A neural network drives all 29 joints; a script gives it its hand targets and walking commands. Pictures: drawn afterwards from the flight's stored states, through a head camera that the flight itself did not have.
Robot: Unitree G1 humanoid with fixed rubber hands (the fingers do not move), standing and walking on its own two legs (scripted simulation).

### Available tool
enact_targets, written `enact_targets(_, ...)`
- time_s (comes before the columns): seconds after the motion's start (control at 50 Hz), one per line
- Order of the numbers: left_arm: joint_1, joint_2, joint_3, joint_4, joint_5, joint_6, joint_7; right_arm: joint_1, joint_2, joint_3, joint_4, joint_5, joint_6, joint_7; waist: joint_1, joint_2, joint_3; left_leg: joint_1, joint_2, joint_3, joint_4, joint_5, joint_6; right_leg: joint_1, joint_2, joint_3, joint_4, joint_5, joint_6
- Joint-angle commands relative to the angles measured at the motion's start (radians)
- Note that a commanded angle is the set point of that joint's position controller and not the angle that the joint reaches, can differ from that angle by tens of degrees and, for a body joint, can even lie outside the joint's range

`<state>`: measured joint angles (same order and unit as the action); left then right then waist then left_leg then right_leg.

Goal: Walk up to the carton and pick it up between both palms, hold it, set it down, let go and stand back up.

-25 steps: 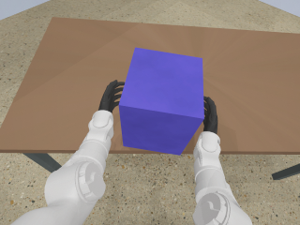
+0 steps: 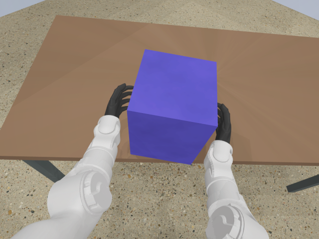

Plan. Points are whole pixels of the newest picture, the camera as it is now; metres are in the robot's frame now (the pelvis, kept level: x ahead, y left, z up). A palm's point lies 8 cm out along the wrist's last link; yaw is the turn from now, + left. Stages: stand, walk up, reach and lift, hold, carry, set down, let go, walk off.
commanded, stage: reach and lift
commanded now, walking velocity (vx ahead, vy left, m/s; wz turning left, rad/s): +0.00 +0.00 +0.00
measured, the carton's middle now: (169, 112) +0.48 -0.04 -0.02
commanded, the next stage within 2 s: none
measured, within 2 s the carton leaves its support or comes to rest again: leaves its support in 1.42 s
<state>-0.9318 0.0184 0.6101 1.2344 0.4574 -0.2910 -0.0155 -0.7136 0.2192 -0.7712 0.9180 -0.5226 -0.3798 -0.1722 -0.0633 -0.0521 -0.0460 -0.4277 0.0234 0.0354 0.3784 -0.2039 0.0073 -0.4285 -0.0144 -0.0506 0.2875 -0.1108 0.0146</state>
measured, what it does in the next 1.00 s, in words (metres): stands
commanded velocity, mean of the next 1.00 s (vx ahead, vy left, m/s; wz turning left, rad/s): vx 0.00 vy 0.00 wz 0.00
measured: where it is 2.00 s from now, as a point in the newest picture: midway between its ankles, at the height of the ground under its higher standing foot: outside the picture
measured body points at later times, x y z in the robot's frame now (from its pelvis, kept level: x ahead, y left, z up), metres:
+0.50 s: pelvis +0.00 +0.00 +0.00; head +0.10 +0.04 +0.43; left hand +0.45 +0.13 +0.02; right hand +0.39 -0.16 +0.02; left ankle -0.03 +0.11 -0.74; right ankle +0.00 -0.13 -0.74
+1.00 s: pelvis -0.01 +0.00 -0.01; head +0.09 +0.03 +0.43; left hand +0.45 +0.14 +0.02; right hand +0.39 -0.15 +0.02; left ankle -0.03 +0.11 -0.74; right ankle +0.00 -0.13 -0.74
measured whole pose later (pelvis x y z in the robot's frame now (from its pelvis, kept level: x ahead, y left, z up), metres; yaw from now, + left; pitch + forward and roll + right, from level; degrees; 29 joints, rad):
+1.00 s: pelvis -0.01 +0.00 -0.01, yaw +1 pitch +20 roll -2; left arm -0.99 0.15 0.32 1.49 0.17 -0.46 0.07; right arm -0.75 0.12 -0.58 1.19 -0.36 -0.57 -0.22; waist -0.09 -0.03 -0.14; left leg -0.58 0.04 0.02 0.44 -0.20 0.00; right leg -0.54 -0.01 -0.09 0.29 -0.09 0.01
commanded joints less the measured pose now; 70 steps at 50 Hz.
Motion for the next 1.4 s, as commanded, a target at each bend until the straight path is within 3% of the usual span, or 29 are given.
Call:
enact_targets(0.0,-0.466,-0.400,-0.172,0.023,0.061,-0.019,-0.117,-0.492,0.517,0.338,0.112,-0.110,-0.020,0.178,0.072,0.098,-0.601,0.015,-0.011,0.070,-0.028,0.353,-0.018,0.526,-0.007,-0.046,0.107,0.442,0.003)
enact_targets(0.22,-0.472,-0.404,-0.176,0.029,0.057,-0.022,-0.120,-0.504,0.515,0.354,0.108,-0.102,-0.035,0.167,0.070,0.085,-0.612,-0.021,-0.011,0.069,-0.041,0.328,-0.008,0.547,-0.012,-0.043,0.107,0.463,0.004)
enact_targets(0.4,-0.526,-0.436,-0.237,0.050,0.014,-0.103,-0.124,-0.564,0.497,0.412,0.107,-0.120,-0.165,0.158,0.038,0.073,-0.768,-0.074,-0.011,0.057,-0.018,0.404,-0.025,0.615,-0.029,-0.041,0.145,0.677,0.001)
enact_targets(0.58,-0.565,-0.490,-0.342,0.119,-0.040,-0.163,-0.116,-0.600,0.444,0.426,0.173,-0.083,-0.228,0.150,0.021,0.148,-0.795,0.066,-0.004,0.040,0.026,0.480,-0.083,0.454,0.002,-0.066,0.099,0.555,-0.038)
enact_targets(0.74,-0.603,-0.505,-0.396,0.172,-0.083,-0.190,-0.109,-0.621,0.420,0.439,0.222,-0.056,-0.236,0.148,0.008,0.177,-0.806,0.121,-0.004,0.036,0.054,0.489,-0.109,0.366,0.018,-0.073,0.084,0.509,-0.051)
enact_targets(1.1,-0.675,-0.489,-0.560,0.191,-0.277,-0.244,-0.094,-0.680,0.457,0.610,0.288,0.100,-0.189,0.132,0.000,0.173,-0.859,0.044,-0.032,0.022,0.112,0.404,-0.082,0.340,0.039,-0.025,0.155,0.523,-0.038)
enact_targets(1.22,-0.696,-0.535,-0.636,0.127,-0.368,-0.247,-0.078,-0.711,0.513,0.721,0.218,0.192,-0.118,0.125,-0.006,0.173,-0.921,0.037,-0.039,-0.005,0.158,0.425,-0.070,0.346,0.051,-0.007,0.203,0.558,-0.028)
enact_targets(1.36,-0.744,-0.643,-0.756,-0.088,-0.453,-0.220,-0.051,-0.739,0.582,0.897,0.029,0.322,-0.015,0.109,-0.040,0.177,-1.013,0.092,-0.042,-0.063,0.215,0.522,-0.071,0.351,0.069,0.009,0.246,0.619,-0.009)
enact_targets(1.38,-0.673,-0.697,-0.782,-0.136,-0.454,-0.205,-0.045,-0.726,0.593,0.947,-0.064,0.357,-0.015,0.104,-0.026,0.191,-1.012,0.144,-0.040,-0.084,0.200,0.535,-0.092,0.392,0.076,0.006,0.242,0.627,-0.022)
